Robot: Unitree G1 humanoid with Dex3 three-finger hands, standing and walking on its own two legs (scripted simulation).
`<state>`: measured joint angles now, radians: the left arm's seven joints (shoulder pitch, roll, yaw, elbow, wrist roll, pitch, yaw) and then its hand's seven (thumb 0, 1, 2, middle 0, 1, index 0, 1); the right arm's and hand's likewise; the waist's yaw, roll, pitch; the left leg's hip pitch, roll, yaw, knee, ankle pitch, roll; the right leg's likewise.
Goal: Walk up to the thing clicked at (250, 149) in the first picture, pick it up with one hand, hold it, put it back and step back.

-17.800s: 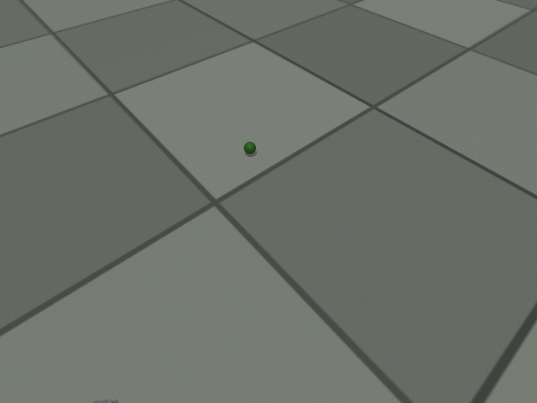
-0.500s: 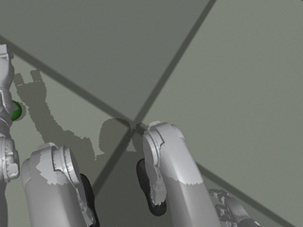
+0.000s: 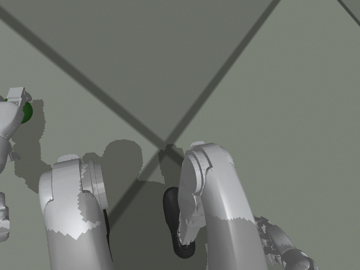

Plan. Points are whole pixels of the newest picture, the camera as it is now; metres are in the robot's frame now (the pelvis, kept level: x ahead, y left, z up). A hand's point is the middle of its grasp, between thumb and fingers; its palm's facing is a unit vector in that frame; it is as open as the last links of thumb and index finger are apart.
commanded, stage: rest palm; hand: left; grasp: from above
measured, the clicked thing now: (16, 110) +0.45 +0.33 -0.27
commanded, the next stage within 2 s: close in 1.20 s
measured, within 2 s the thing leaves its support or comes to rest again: neither
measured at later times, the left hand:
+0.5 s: hand (18, 113) +0.43 +0.31 -0.24, palm faces -0.50 -0.20 -0.84, open 14.1 cm
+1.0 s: hand (16, 111) +0.44 +0.32 -0.25, palm faces -0.42 -0.15 -0.90, open 14.2 cm
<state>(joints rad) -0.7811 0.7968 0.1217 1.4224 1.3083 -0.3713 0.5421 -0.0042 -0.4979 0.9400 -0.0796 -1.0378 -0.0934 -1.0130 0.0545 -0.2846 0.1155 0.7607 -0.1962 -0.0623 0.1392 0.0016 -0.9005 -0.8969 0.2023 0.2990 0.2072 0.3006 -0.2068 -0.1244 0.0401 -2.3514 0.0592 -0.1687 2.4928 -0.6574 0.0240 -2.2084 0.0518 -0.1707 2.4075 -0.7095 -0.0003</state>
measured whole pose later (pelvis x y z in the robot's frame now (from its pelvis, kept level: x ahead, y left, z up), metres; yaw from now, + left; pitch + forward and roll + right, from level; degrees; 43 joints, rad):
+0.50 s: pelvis +0.00 +0.00 +0.00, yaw -3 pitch +28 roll -11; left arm -0.92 0.91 0.19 1.59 1.17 -0.22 0.47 0.00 -0.48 0.93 -0.07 -1.03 -0.09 -1.01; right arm 0.12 -0.26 0.24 0.73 -0.23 -0.14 0.21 0.00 -0.90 -0.90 0.20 0.30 0.21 0.30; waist -0.31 -0.10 0.14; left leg -2.36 0.08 -0.21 2.52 -0.69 0.01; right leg -2.23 0.08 -0.20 2.41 -0.70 0.00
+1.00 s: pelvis +0.00 +0.00 -0.01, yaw -4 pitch +26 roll -13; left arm -0.97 0.97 0.14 1.70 1.26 -0.21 0.63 0.00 -0.50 0.97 -0.08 -0.98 -0.08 -0.97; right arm 0.05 -0.31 0.25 0.70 -0.26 -0.25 0.24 0.00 -0.90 -0.90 0.20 0.30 0.20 0.30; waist -0.32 -0.16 0.12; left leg -2.37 0.08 -0.25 2.56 -0.69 0.02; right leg -2.22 0.09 -0.23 2.41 -0.69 0.01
